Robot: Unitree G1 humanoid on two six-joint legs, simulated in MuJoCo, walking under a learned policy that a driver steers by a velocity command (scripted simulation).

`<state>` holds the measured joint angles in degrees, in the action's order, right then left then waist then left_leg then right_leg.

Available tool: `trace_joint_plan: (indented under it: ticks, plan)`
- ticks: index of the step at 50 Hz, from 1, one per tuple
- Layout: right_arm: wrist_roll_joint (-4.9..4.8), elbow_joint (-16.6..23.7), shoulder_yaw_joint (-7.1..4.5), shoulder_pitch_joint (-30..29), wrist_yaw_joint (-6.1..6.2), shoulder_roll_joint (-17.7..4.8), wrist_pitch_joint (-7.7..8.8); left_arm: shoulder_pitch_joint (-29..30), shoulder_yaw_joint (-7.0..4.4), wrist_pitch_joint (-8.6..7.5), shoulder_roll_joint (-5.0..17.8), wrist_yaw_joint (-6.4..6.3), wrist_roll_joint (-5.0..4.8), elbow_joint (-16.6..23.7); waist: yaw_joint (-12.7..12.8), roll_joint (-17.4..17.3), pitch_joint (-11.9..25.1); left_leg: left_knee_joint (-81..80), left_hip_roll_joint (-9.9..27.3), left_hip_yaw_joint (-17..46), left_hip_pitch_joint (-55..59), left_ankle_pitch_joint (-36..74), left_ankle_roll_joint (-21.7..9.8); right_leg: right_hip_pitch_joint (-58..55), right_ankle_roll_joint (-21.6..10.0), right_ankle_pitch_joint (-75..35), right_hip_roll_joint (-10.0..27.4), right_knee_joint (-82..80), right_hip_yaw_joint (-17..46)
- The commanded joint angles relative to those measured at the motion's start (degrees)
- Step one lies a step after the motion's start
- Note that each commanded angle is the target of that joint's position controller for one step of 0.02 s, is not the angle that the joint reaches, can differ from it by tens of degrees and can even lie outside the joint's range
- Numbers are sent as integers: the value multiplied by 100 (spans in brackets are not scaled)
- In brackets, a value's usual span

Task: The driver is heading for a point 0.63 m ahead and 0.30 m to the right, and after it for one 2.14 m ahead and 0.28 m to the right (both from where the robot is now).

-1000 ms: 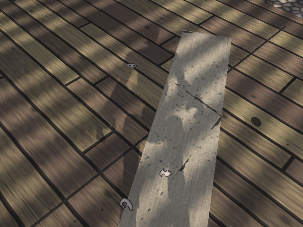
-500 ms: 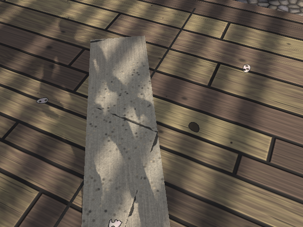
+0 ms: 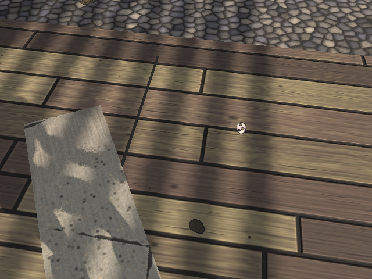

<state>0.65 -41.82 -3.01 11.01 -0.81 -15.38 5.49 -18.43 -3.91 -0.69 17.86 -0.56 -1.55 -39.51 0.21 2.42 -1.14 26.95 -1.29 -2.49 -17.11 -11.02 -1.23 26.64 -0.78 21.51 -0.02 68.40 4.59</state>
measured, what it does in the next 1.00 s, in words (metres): walks ahead, turning right: right foot, then left foot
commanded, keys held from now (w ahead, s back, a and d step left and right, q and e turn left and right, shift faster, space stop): w+e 0.86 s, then w+q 0.14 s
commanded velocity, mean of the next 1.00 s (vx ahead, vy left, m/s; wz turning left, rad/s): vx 0.50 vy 0.00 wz -0.56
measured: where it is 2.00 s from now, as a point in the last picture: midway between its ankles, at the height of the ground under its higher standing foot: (272, 154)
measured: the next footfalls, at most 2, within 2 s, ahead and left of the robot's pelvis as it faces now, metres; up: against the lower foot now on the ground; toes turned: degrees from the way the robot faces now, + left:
right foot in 0.36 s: +0.34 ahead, -0.18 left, +0.00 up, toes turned -15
left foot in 0.84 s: +0.67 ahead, -0.09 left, +0.00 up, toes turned -34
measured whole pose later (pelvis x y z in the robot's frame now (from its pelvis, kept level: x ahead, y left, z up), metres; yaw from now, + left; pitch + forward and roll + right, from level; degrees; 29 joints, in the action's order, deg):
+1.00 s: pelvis +0.55 -0.14 +0.00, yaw -32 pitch +1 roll +1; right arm 0.4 -43.0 -3.1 12.4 -1.7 -15.7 5.4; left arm -17.4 -3.1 -2.2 17.1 -0.7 -0.7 -40.9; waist -0.3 1.7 -1.2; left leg 26.5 -2.7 0.4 -17.7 -10.1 -1.8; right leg 24.1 -1.2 22.3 -1.1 66.3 4.8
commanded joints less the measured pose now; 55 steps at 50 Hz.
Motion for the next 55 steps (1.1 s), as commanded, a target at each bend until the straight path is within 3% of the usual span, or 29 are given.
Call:
trace_joint_plan:
  ticks: [1,5,9,13,16,17,18,19,20,21,22,23,24,25,28,31,34,39,41,42,43,44,45,46,47,48,49,51,55]
  plan:
    - [-17,170,-168,120,49,-605,87,183,-146,-34,374,34,-23,541,-124,-946,48,-1614,1553,1501,1036,154,-844,1262,44,-392,586,-120,179]
    - [-22,-28,-268,243,65,-887,99,588,-83,-21,220,74,32,700,-172,-673,-29,-1809,1688,789,1250,1062,-994,1612,154,-1119,678,-974,130]
    - [-61,-157,-288,303,98,-1032,19,1215,-19,-103,111,222,29,808,-389,-606,-182,-1820,1512,-73,1361,1458,-793,1273,94,-2181,590,-2275,-246]
    - [-170,-333,-349,579,103,-1240,-98,1742,-11,-107,124,356,3,1033,-497,-600,-375,-1678,1700,-435,1858,1826,-657,1098,-117,-1995,470,-3024,-560]
    - [-269,-342,-434,538,142,-1496,-205,1371,-168,-60,426,378,59,1047,-103,-818,-2,-608,1729,-767,2212,4375,-490,216,-469,-1134,-9,-3225,-984]
    - [-296,-323,-441,469,162,-1524,-251,685,-296,-38,632,356,57,882,321,-778,372,353,1619,-923,2065,4969,-386,-695,-652,-1174,-262,-3463,-1113]
    - [-264,-292,-375,494,187,-1363,-254,-335,-492,5,967,272,33,596,822,-574,882,1715,1408,-1030,1246,4486,-185,-2283,-883,-1473,-389,-3722,-940]
    - [24,-96,-166,771,163,-716,-211,-784,-612,51,1525,146,-24,478,652,726,1314,3730,855,-1027,-831,434,113,-4112,-1438,-1382,900,-3791,1190]
    - [-1,195,-19,835,100,-516,-15,-587,-564,-69,1728,195,-14,730,353,1299,2284,5174,-125,236,-2355,-2442,260,-5058,-2448,-34,1930,-4839,4355]
    - [-223,289,-159,144,30,-1082,131,-543,-413,-168,1180,245,19,707,698,480,1898,5334,229,822,-2974,-1973,173,-4828,-2093,136,1815,-5179,3913]
    - [-304,394,-139,-115,2,-1073,222,-363,-343,-236,1000,245,45,646,573,363,1145,4955,437,724,-3055,-1448,59,-4058,-1876,-223,1610,-5210,3107]
    - [-182,312,-126,-110,49,-989,253,21,-295,-262,870,235,46,663,286,-147,749,4444,670,731,-2716,-1040,72,-3217,-1678,-819,1346,-5211,2515]
    - [-61,267,-165,-48,76,-1042,226,323,-241,-272,716,219,82,719,76,-92,544,4013,798,748,-2334,-803,123,-2607,-1594,-1459,1157,-5275,2098]
    - [-34,240,-183,51,61,-1049,160,489,-206,-271,656,194,136,785,-77,36,472,3867,852,763,-2025,-641,171,-2203,-1583,-1791,1037,-5402,1914]
    - [37,239,-142,0,65,-834,12,442,-219,-310,718,98,108,677,-146,-10,339,3210,767,604,-1817,-288,433,-1567,-1652,-2520,869,-5559,1463]
    - [37,421,-57,-675,58,-620,-12,200,-248,-278,825,-5,80,513,73,47,119,1951,578,565,-1799,790,580,-1306,-1441,-2330,597,-5545,1117]
    - [-28,567,-4,-1280,-10,-527,36,-53,-267,-235,880,-45,45,360,321,147,19,850,294,537,-1313,1598,573,-1123,-1220,-1778,466,-5465,1094]
    - [-108,676,-119,-1406,-96,-816,133,-291,-268,-165,807,-74,-2,151,293,343,20,183,179,793,-994,1140,335,-1775,-1067,-1456,765,-4776,1855]
    - [-107,552,-204,-868,-73,-915,177,-182,-259,-117,740,-75,14,154,-2,497,151,-38,128,650,-304,753,124,-1827,-925,-1734,691,-4319,1992]
    - [-49,447,-290,-301,-34,-1068,205,-170,-182,-119,525,-58,40,184,-278,407,548,-117,315,719,655,740,-78,-1639,-742,-1937,394,-3596,1783]
    - [32,385,-368,547,14,-1374,213,-273,-51,-129,176,-42,139,277,-571,-282,1395,-7,1301,1676,2167,467,-421,-926,-516,-1021,6,-1968,1283]
    - [73,110,-465,1036,-46,-1736,138,-1112,29,-181,-56,-48,-54,356,-190,-2319,2001,-717,2395,4472,3693,-1059,-1333,987,-134,1247,-684,-224,624]
    - [-91,138,-344,987,-105,-1172,130,-1072,-45,-198,480,-71,-80,128,-327,-1621,1544,-1055,2343,4910,3458,-2291,-1269,1593,-56,1083,-298,441,832]
    - [-113,145,-261,772,-94,-876,97,-418,-107,-198,718,-56,-37,186,-459,-1075,818,-1122,2084,4074,2802,-2090,-1097,1749,-28,585,-156,578,708]
    - [-57,178,-215,500,-92,-816,53,22,-96,-212,687,-63,41,282,-378,-650,439,-1164,1833,3425,2157,-1415,-1032,1625,-17,262,18,471,443]
    - [-34,148,-183,344,-89,-752,19,334,-96,-268,620,-45,133,388,-290,-568,120,-1258,1635,3012,1636,-737,-1105,1586,-22,6,203,137,300]
    - [2,149,-141,290,-73,-692,19,359,-85,-309,512,-15,143,415,-151,-697,68,-1355,1459,2721,1302,-198,-1107,1310,-32,-182,362,-158,234]
    - [-72,113,-117,334,-65,-642,24,337,-35,-355,313,14,156,412,-63,-883,161,-1462,1267,2404,1131,528,-1200,1050,34,-176,404,-766,59]
    - [-190,10,-237,533,33,-1041,-45,1054,124,-444,17,76,202,586,-218,-798,109,-1609,1133,1859,703,975,-1228,547,217,-929,294,-2519,-169]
